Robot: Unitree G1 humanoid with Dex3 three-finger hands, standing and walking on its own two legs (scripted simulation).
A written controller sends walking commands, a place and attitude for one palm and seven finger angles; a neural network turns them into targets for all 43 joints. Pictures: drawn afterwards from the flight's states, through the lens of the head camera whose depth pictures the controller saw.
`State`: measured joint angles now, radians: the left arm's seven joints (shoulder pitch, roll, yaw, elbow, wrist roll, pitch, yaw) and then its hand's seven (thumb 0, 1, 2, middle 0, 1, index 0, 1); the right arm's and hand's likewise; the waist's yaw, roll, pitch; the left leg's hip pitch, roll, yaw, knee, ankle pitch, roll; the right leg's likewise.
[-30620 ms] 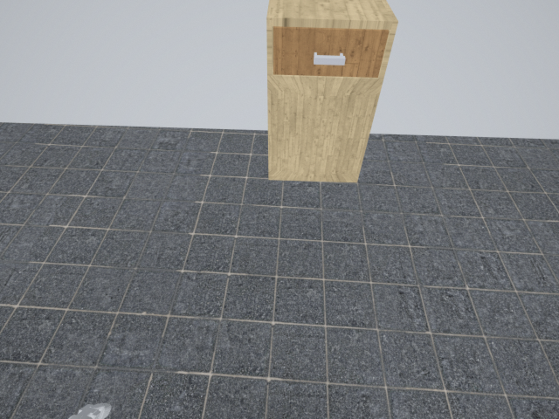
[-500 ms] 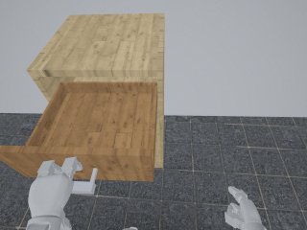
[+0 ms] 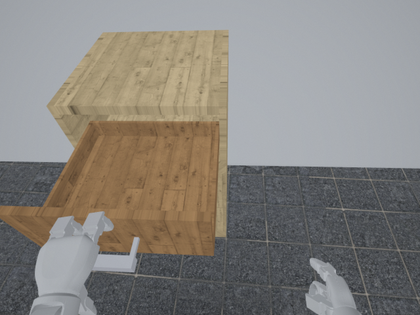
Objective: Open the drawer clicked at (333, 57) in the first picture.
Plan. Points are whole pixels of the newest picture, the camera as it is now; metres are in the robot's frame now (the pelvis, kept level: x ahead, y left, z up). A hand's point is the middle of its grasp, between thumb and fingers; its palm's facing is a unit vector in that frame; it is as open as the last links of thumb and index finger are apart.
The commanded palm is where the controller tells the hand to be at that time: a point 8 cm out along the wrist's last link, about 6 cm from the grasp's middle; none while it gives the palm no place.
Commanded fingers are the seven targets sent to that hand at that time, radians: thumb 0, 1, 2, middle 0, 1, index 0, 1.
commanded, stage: lift the hand off the handle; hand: left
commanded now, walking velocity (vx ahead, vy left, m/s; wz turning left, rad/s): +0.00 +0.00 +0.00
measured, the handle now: (110, 251) +0.24 +0.25 -0.05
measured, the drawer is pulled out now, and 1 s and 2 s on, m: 0.30 0.30 0.30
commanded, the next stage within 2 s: draw the hand back to the body in 1.08 s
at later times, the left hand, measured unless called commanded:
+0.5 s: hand (77, 260) +0.19 +0.25 +0.06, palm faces +0.05 -0.08 -1.00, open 13.8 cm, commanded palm +0.17 +0.24 +0.11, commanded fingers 0.00 -0.50 0.30 -0.30 -1.20 -0.30 -1.20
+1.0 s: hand (70, 247) +0.20 +0.25 +0.09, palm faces +0.03 -0.10 -0.99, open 13.8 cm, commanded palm +0.17 +0.24 +0.15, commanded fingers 0.00 -0.50 0.30 -0.30 -1.20 -0.30 -1.20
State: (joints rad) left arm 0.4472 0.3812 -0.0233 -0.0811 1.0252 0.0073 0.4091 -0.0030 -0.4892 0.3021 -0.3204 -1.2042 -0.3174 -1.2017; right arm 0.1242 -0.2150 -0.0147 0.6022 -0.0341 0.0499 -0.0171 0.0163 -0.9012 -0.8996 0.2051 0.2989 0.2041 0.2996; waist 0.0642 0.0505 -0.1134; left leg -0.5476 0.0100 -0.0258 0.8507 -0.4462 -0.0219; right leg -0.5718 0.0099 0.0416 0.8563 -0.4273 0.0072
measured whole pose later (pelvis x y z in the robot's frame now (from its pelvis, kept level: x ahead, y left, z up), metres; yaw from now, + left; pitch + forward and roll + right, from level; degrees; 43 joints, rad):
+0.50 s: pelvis +0.00 +0.00 +0.01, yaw +0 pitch +5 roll +0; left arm 0.48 0.42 0.00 -0.19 0.99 0.00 0.32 0.00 -0.49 0.30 -0.32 -1.20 -0.32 -1.20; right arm 0.13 -0.22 -0.01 0.59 -0.03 0.04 -0.01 0.02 -0.90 -0.90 0.20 0.30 0.20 0.30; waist 0.08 0.06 -0.09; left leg -0.44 0.01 -0.03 0.75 -0.41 -0.02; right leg -0.47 0.01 0.04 0.76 -0.39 0.01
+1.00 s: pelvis +0.01 +0.00 +0.02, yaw +0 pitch +4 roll +0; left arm 0.52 0.46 0.04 -0.31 0.92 -0.02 0.21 0.00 -0.49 0.30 -0.32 -1.20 -0.32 -1.20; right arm 0.14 -0.24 -0.01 0.57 -0.02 0.04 0.00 0.02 -0.90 -0.90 0.20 0.30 0.20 0.30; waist 0.08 0.08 -0.08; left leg -0.35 0.01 -0.03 0.66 -0.38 -0.02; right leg -0.37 0.01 0.03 0.66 -0.36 0.01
